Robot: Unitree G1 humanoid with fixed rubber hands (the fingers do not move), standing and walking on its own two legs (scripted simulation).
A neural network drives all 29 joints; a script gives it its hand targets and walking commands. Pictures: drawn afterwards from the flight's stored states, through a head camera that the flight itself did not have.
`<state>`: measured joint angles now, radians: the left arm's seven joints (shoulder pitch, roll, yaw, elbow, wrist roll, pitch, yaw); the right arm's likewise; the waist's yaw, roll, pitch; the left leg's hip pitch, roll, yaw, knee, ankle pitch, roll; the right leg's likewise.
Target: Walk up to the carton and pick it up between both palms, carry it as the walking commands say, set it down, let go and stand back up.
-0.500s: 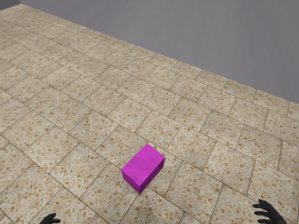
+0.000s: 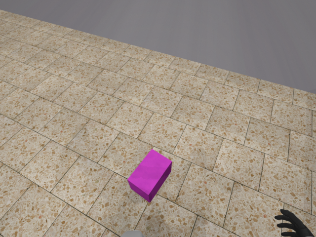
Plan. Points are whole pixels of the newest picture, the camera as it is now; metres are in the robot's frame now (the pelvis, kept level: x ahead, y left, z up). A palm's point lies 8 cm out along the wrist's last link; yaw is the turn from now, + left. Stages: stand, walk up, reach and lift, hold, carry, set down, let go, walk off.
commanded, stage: walk up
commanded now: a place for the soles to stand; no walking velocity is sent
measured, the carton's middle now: (150, 175) +0.53 +0.10 -0.70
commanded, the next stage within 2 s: none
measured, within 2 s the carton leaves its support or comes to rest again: neither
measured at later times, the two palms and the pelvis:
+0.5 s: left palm out of the picture +0.17 +0.56 -0.08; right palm out of the picture +0.10 -0.14 -0.08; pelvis +0.06 +0.21 -0.01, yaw -12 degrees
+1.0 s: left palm out of the picture +0.37 +0.68 -0.11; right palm out of the picture +0.11 +0.02 -0.12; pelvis +0.15 +0.38 -0.05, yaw -26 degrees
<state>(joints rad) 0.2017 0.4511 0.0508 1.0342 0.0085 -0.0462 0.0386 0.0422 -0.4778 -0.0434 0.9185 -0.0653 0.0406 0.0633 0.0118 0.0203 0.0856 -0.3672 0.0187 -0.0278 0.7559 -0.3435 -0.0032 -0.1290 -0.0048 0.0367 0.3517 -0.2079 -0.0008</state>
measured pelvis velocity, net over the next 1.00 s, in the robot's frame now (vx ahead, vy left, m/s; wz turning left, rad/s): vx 0.15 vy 0.38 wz -0.46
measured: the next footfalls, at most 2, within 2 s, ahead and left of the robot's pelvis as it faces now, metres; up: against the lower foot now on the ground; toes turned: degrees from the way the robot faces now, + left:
left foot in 0.26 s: +0.15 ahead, +0.28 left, +0.00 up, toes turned -6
right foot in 0.62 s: +0.12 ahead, +0.12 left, +0.00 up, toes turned -23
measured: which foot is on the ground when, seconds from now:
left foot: up 0.00-0.24, down 0.26-0.62, up 0.64-0.90, down 0.92-1.00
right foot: down 0.00-0.28, up 0.30-0.60, down 0.62-0.92, up 0.94-1.00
